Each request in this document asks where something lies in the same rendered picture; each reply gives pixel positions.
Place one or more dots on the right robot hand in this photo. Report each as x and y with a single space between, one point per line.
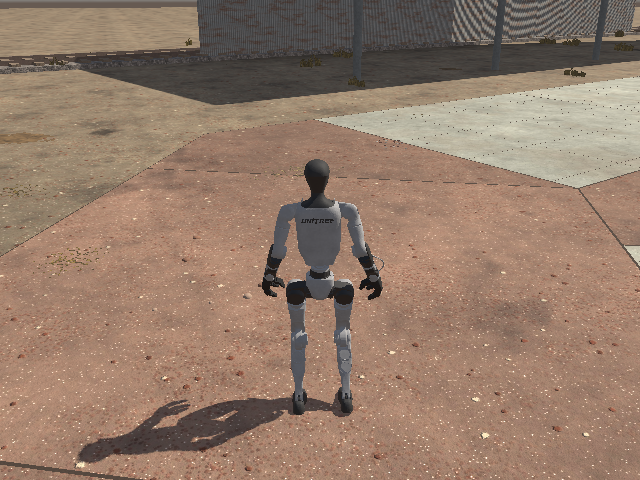
377 285

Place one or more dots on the robot left upper arm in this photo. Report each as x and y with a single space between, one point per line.
286 213

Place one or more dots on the robot right upper arm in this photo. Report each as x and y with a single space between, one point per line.
349 211

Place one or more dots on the robot right forearm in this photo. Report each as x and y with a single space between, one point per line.
369 266

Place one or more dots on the robot right foot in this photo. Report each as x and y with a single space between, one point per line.
346 404

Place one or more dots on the left robot hand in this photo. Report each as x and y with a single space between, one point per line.
275 283

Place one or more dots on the robot left foot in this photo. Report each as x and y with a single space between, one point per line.
299 406

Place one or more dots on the robot left forearm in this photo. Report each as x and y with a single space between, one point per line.
271 266

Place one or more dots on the robot foot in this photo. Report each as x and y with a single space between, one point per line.
299 406
346 404

